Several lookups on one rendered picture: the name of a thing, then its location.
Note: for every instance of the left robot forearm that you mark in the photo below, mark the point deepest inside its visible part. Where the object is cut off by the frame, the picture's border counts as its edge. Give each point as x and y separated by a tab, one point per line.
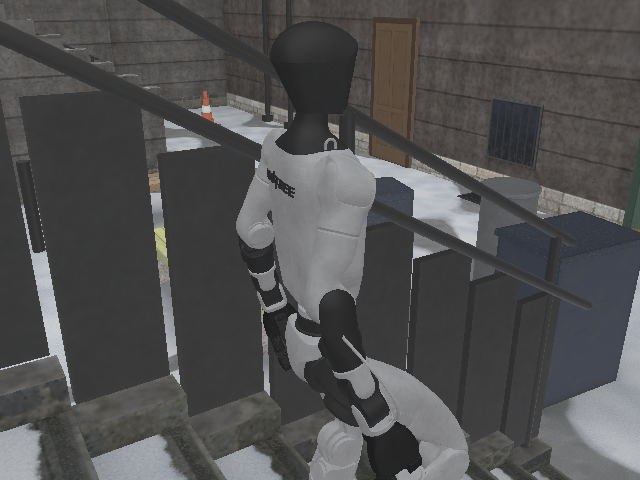
261	266

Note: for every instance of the robot torso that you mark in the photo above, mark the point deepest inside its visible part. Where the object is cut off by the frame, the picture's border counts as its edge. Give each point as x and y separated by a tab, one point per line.
295	210

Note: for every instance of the robot left hand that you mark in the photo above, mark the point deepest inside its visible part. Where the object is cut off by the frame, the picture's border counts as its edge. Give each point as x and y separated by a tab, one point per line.
274	322

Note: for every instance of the robot right hand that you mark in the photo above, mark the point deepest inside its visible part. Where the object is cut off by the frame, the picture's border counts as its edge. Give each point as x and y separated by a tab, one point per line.
393	451

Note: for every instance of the robot head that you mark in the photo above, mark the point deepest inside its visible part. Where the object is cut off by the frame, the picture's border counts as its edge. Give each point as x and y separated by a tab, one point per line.
315	62

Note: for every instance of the right robot forearm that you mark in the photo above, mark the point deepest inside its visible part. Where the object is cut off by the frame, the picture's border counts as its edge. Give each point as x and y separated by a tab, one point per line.
370	407

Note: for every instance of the right robot upper arm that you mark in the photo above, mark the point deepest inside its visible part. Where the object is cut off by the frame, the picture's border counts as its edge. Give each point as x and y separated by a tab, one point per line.
346	191

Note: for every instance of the left robot upper arm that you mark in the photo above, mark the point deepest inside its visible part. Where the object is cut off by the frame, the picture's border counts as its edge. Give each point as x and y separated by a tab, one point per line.
253	225

